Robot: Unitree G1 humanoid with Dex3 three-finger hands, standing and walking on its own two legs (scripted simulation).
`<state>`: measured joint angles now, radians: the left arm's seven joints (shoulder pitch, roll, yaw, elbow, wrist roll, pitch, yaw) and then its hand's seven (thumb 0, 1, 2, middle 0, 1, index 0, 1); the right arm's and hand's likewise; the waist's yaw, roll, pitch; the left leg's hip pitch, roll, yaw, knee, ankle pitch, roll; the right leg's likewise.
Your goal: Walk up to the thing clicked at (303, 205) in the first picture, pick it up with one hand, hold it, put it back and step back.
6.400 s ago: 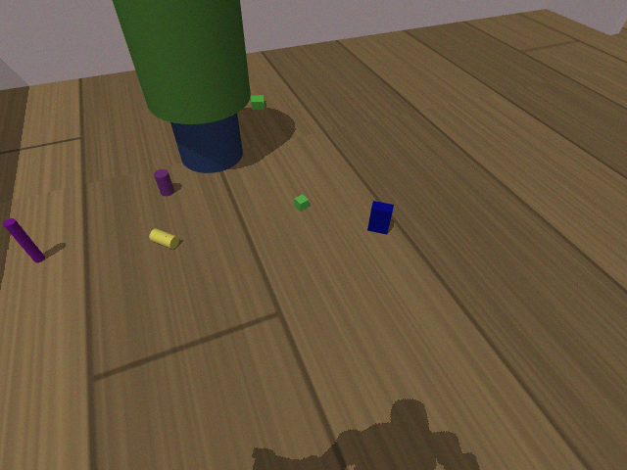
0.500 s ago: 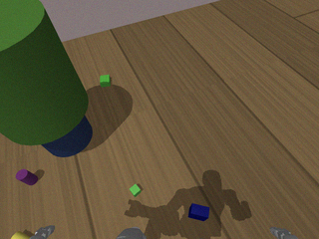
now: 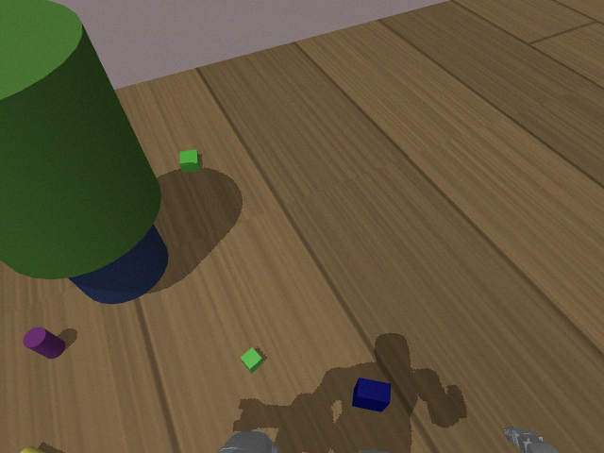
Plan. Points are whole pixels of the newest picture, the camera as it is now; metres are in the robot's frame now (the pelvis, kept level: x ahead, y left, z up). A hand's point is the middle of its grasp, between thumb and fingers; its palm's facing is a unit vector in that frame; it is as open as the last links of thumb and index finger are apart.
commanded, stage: walk up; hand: left
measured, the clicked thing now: (252, 360) +0.44 +0.20 -0.73
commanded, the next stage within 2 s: none
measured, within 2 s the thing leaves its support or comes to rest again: neither
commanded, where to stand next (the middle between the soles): +0.04 +0.01 m, yaw +1 degrees
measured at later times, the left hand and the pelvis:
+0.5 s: hand out of the picture +0.09 +0.25 -0.12, palm faces -0.01 -0.90 -0.44, open 7.4 cm; pelvis -0.01 -0.02 +0.01, yaw +1 degrees
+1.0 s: hand out of the picture +0.03 +0.30 -0.17, palm faces +0.01 -0.93 -0.36, open 7.4 cm; pelvis -0.04 +0.02 +0.00, yaw +1 degrees
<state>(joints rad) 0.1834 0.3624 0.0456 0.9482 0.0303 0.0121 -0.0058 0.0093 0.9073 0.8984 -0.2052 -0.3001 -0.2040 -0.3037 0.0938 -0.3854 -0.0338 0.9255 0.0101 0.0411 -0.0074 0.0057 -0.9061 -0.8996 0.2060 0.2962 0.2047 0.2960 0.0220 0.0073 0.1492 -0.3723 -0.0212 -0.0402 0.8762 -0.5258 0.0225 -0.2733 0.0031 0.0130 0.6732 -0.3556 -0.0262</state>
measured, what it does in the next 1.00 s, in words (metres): steps on the spot: left foot, then right foot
